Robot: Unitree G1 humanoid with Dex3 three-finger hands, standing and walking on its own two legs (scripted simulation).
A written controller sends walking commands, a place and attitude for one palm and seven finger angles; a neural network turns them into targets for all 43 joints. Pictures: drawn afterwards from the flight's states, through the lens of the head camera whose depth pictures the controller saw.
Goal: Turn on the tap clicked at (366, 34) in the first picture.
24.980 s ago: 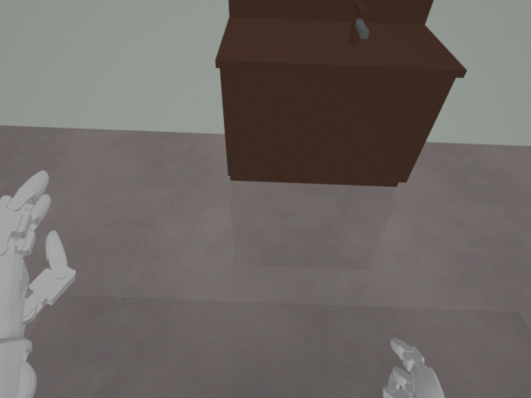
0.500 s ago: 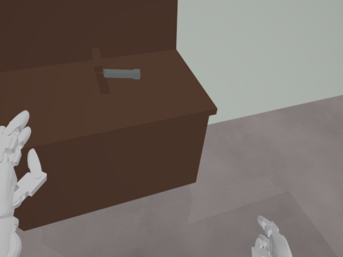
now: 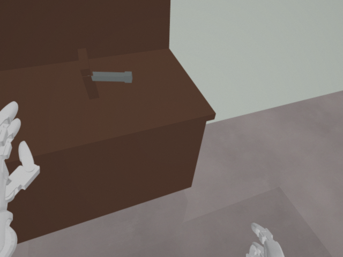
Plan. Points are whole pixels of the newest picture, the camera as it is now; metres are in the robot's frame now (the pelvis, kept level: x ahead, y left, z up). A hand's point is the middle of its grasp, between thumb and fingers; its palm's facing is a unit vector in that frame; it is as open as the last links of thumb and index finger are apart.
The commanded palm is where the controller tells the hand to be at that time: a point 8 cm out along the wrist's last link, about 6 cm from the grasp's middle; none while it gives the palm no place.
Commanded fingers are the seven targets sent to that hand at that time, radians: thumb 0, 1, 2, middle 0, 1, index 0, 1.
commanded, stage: take the last steps up to it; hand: left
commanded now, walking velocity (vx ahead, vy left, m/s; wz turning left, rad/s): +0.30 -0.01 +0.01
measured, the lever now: (128, 77) +0.66 +0.19 +0.06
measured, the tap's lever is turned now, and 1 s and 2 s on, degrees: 71 71 71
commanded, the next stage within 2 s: come to a stop and stand still in 0.56 s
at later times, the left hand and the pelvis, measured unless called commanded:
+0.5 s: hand (73, 107) +0.36 +0.23 +0.18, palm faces +0.38 -0.83 -0.42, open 7.4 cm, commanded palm +0.28 +0.28 +0.19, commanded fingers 0.00 0.90 0.90 -0.20 -0.30 -0.20 -0.30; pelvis +0.11 +0.00 -0.01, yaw -1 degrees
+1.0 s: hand (92, 87) +0.43 +0.21 +0.18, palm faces +0.34 -0.81 -0.48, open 7.4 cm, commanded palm +0.36 +0.26 +0.19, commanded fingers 0.00 0.90 0.90 -0.20 -0.30 -0.20 -0.30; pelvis +0.21 -0.02 +0.01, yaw +1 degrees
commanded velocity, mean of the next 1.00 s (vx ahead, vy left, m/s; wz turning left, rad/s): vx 0.06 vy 0.01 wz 0.01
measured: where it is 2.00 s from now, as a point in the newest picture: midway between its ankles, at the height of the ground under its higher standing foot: outside the picture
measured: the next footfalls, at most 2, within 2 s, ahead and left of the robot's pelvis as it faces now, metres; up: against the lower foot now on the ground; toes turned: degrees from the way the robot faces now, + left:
left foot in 0.36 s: +0.21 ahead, +0.14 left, +0.00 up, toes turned +4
right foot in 0.56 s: +0.22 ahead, -0.12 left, +0.00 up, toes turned +0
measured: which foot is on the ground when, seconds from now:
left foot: down 0.00-0.10, up 0.12-0.34, down 0.36-0.56, up 0.58-0.78, down 0.80-1.00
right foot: down 0.00-0.36, up 0.38-0.54, down 0.56-1.00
